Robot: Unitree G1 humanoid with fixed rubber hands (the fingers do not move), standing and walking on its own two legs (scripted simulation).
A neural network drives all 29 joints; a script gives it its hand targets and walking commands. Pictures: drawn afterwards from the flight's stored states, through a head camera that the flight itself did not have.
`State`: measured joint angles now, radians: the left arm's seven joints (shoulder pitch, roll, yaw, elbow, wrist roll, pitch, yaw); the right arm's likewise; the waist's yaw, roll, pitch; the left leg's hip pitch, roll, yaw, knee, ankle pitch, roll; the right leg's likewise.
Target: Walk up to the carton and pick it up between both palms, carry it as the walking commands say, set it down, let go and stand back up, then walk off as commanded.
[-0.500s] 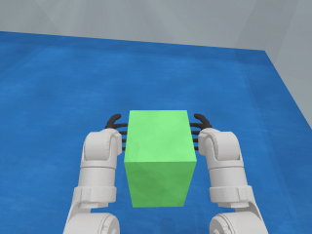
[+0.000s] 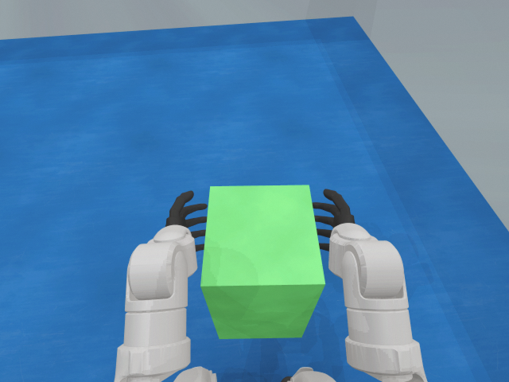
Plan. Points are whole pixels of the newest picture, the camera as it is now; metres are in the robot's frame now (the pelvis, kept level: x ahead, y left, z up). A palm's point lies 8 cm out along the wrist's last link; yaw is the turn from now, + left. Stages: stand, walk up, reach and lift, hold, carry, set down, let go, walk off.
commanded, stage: carry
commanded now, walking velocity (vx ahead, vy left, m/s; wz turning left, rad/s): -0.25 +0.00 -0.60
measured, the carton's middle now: (260, 269) +0.30 -0.01 +0.00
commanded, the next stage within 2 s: none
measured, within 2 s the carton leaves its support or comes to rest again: neither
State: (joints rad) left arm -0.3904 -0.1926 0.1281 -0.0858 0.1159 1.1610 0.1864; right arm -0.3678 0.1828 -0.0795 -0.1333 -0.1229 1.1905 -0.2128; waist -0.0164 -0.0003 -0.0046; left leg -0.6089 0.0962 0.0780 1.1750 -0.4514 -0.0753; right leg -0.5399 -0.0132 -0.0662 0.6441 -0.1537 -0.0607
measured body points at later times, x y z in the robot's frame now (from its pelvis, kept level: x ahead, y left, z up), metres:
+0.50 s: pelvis -0.14 +0.02 +0.01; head -0.13 +0.03 +0.46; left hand +0.21 +0.06 +0.10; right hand +0.15 -0.17 +0.10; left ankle -0.07 +0.14 -0.72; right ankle -0.18 -0.11 -0.70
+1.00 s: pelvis -0.29 +0.09 +0.02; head -0.26 +0.10 +0.47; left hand +0.04 +0.02 +0.08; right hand -0.09 -0.18 +0.10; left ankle -0.20 +0.15 -0.72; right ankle -0.34 -0.03 -0.62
